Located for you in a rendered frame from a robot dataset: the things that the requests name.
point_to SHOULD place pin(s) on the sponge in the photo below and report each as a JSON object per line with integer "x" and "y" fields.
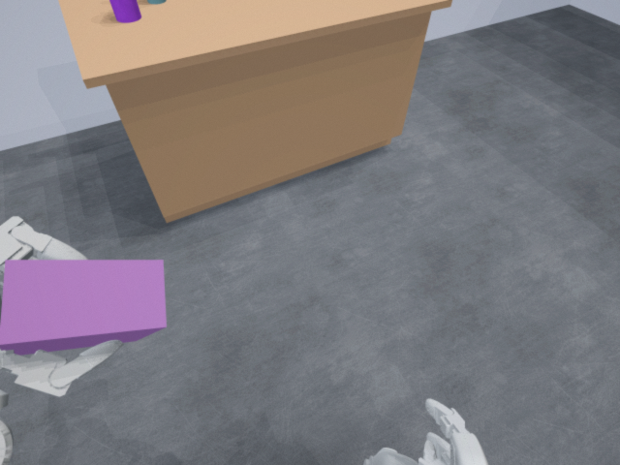
{"x": 56, "y": 305}

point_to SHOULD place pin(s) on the right robot hand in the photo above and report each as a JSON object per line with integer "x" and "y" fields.
{"x": 464, "y": 448}

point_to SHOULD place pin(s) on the left robot hand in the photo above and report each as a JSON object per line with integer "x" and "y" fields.
{"x": 44, "y": 371}

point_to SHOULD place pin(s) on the table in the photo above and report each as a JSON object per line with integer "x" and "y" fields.
{"x": 223, "y": 98}

